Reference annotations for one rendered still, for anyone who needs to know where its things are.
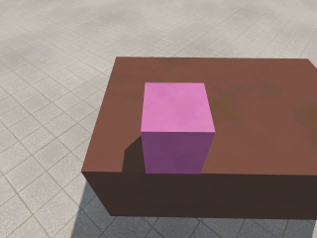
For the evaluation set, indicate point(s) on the carton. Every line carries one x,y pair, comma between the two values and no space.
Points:
177,127

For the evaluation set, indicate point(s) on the pedestal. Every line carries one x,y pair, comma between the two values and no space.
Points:
261,164

